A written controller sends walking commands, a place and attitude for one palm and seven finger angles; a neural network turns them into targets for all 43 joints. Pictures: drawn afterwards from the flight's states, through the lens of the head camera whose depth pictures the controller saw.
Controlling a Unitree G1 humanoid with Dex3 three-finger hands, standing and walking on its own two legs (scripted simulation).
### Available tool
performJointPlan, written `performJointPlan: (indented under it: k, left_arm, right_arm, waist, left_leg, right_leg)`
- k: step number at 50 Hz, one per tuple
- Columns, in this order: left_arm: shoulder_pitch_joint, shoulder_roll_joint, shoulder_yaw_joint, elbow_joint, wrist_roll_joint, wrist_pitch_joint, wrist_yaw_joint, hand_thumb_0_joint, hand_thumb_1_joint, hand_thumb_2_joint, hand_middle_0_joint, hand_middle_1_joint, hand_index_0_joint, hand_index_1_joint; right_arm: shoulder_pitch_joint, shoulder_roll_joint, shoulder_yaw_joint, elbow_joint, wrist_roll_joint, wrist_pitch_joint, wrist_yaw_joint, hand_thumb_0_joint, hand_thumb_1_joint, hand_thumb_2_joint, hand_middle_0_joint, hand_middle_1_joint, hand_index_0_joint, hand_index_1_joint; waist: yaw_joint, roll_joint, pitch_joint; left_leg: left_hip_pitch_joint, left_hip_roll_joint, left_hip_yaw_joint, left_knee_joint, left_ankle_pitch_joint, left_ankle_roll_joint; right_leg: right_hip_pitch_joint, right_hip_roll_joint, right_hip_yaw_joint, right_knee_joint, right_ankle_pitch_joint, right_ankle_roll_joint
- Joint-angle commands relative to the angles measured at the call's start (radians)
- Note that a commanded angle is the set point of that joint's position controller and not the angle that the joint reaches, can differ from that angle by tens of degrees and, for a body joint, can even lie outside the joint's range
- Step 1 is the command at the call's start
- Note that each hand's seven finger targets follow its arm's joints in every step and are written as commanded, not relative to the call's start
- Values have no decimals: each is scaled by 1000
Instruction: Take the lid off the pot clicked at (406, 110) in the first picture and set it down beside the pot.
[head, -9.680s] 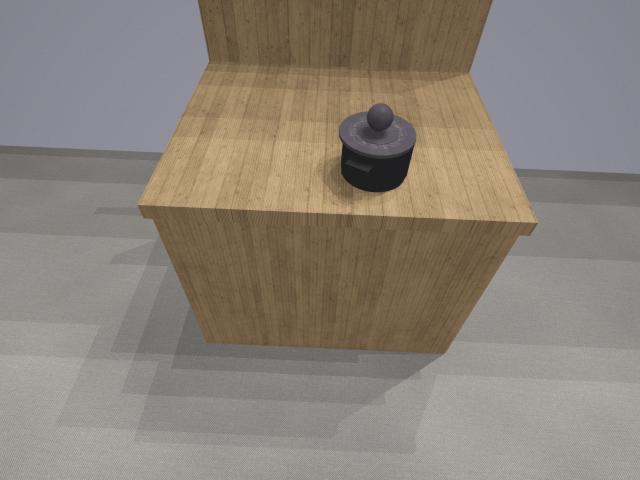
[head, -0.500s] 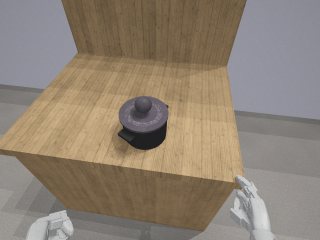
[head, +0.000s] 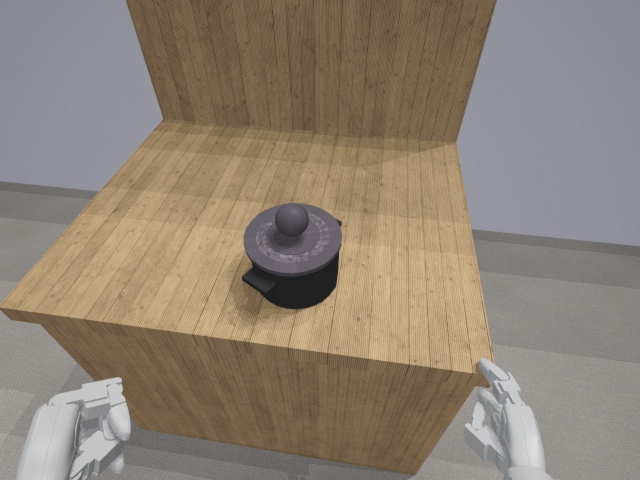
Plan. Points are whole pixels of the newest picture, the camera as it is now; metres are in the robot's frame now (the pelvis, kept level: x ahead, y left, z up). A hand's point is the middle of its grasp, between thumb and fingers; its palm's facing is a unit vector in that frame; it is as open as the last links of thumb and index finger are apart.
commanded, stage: raise the hand higher, near the body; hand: left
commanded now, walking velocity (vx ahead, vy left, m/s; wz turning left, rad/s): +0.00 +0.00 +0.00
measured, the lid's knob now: (291, 219) +0.48 +0.11 +0.06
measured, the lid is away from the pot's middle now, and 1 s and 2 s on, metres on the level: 0.01 0.01 0.01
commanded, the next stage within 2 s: reach forward and open the fingers in 0.26 s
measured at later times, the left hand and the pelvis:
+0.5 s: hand (112, 384) +0.18 +0.23 +0.10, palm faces +0.14 -0.42 -0.90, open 3.0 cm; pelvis +0.00 -0.01 +0.00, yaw -1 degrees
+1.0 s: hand (94, 372) +0.18 +0.25 +0.12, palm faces -0.19 -0.05 -0.98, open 5.9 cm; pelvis -0.04 -0.01 +0.01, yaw +1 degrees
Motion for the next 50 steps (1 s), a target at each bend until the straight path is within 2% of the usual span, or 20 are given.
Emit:
performJointPlan:
  k: [1,3,6,11,18,19,20,21,23,25,27,32,35,37,41,42,45,46,47,50]
  left_arm:
    - [-11,163,135,-219,-11,-73,15,0,900,900,-1300,-1500,-1300,-1500]
    - [-35,144,112,-262,-11,-84,10,0,900,900,-1300,-1500,-1300,-1500]
    - [-42,169,145,-265,-15,-88,12,0,900,900,-1300,-1500,-1300,-1500]
    - [-77,180,161,-319,-19,-105,11,0,900,900,-1300,-1500,-1300,-1500]
    - [-120,180,177,-347,-26,-122,8,0,900,900,-1300,-1500,-1300,-1500]
    - [-138,401,137,-395,406,-54,36,0,874,901,-1280,-1479,-1280,-1479]
    - [-131,290,107,-443,420,-13,51,0,847,906,-1262,-1452,-1262,-1452]
    - [-82,342,119,-412,535,28,64,0,818,915,-1250,-1415,-1250,-1415]
    - [-7,406,132,-399,676,89,56,0,754,945,-1236,-1323,-1236,-1323]
    - [-65,477,138,-421,769,122,30,0,687,986,-1213,-1252,-1213,-1252]
    - [-109,517,138,-404,805,139,-16,0,619,1029,-1191,-1181,-1191,-1181]
    - [-225,553,98,-293,753,124,-179,0,453,1129,-1136,-1003,-1136,-1003]
    - [-367,624,114,-251,741,89,-258,0,358,1174,-1100,-897,-1100,-897]
    - [-457,616,93,-237,736,53,-292,0,298,1197,-1075,-826,-1075,-826]
    - [-499,675,166,-168,739,3,-314,0,181,1229,-1022,-684,-1022,-684]
    - [-535,614,105,-130,734,-3,-318,0,153,1235,-1009,-649,-1009,-649]
    - [-635,633,101,-108,742,-11,-318,0,67,1258,-969,-542,-969,-542]
    - [-646,634,105,-121,746,-9,-319,0,38,1266,-956,-507,-956,-507]
    - [-683,596,53,-110,744,-11,-323,0,9,1275,-943,-471,-943,-471]
    - [-744,647,82,-72,757,1,-326,0,-80,1305,-905,-365,-905,-365]
  right_arm:
    - [-117,-87,-27,-116,-6,-26,-1,0,-900,-900,200,300,200,300]
    - [-111,-87,-22,-123,-7,-31,1,0,-900,-900,200,300,200,300]
    - [-118,-89,-24,-114,-7,-32,2,0,-900,-900,200,300,200,300]
    - [-118,-91,-22,-112,-9,-38,5,0,-900,-900,200,300,200,300]
    - [-117,-92,-21,-105,-10,-40,10,0,-900,-900,200,300,200,300]
    - [-121,-162,-7,-100,-50,36,42,0,-900,-900,200,300,200,300]
    - [-138,-127,-16,-148,-45,76,62,0,-900,-900,200,300,200,300]
    - [-151,-127,-26,-143,-35,106,73,0,-900,-900,200,300,200,300]
    - [-160,-145,-29,-167,-38,174,93,0,-900,-900,200,300,200,300]
    - [-179,-161,-24,-190,-36,214,104,0,-900,-900,200,300,200,300]
    - [-196,-163,-15,-195,-19,230,107,0,-900,-900,200,300,200,300]
    - [-204,-172,-15,-179,13,232,89,0,-900,-900,200,300,200,300]
    - [-201,-182,-12,-162,14,228,65,0,-900,-900,200,300,200,300]
    - [-204,-170,-12,-159,19,213,56,0,-900,-900,200,300,200,300]
    - [-215,-167,-16,-141,17,207,49,0,-900,-900,200,300,200,300]
    - [-204,-162,-14,-134,19,211,50,0,-900,-900,200,300,200,300]
    - [-220,-175,-17,-127,18,220,52,0,-900,-900,200,300,200,300]
    - [-237,-167,-16,-135,24,213,58,0,-900,-900,200,300,200,300]
    - [-231,-164,-16,-132,22,215,57,0,-900,-900,200,300,200,300]
    - [-240,-174,-14,-123,21,224,55,0,-900,-900,200,300,200,300]
  waist:
    - [10,22,-3]
    - [5,56,-13]
    - [10,23,-5]
    - [11,57,-13]
    - [9,36,-17]
    - [9,78,-8]
    - [17,129,-21]
    - [36,152,-18]
    - [52,117,-86]
    - [43,119,-111]
    - [33,121,-113]
    - [4,73,-69]
    - [-2,22,-58]
    - [-13,64,-66]
    - [8,57,-74]
    - [-9,56,-63]
    - [-1,41,-63]
    - [1,77,-68]
    - [-9,81,-90]
    - [0,64,-85]
  left_leg:
    - [64,-42,85,-110,178,54]
    - [81,-43,91,-114,190,53]
    - [86,-40,90,-117,191,54]
    - [107,-39,99,-123,202,53]
    - [127,-34,106,-133,223,55]
    - [-26,-44,97,-109,285,58]
    - [-24,-41,98,-104,309,58]
    - [-22,-28,102,-102,306,51]
    - [-28,-26,107,-89,307,48]
    - [-15,-27,96,-79,299,51]
    - [-2,-30,82,-85,273,55]
    - [12,-49,70,-119,203,70]
    - [29,-58,60,-146,174,76]
    - [61,-60,62,-153,159,77]
    - [96,-58,60,-175,170,70]
    - [92,-61,64,-184,167,68]
    - [105,-64,62,-212,152,67]
    - [113,-61,62,-213,150,64]
    - [122,-65,66,-222,138,65]
    - [120,-66,63,-242,127,66]
  right_leg:
    - [-70,71,-110,-111,180,-58]
    - [-64,68,-110,-109,192,-58]
    - [-59,72,-107,-121,195,-57]
    - [-45,70,-100,-130,210,-57]
    - [-31,68,-98,-138,239,-54]
    - [-100,77,-102,-61,246,-61]
    - [-95,69,-129,-43,237,-77]
    - [-90,77,-105,-46,224,-86]
    - [-79,80,-87,-43,225,-96]
    - [-85,71,-68,-57,236,-94]
    - [-82,70,-68,-74,221,-90]
    - [-94,64,-74,-138,192,-62]
    - [-111,64,-76,-176,161,-48]
    - [-94,66,-79,-186,135,-52]
    - [-81,73,-75,-220,142,-56]
    - [-69,71,-88,-218,132,-55]
    - [-72,70,-87,-241,112,-55]
    - [-66,77,-81,-237,108,-61]
    - [-46,74,-88,-234,93,-60]
    - [-44,73,-85,-248,85,-62]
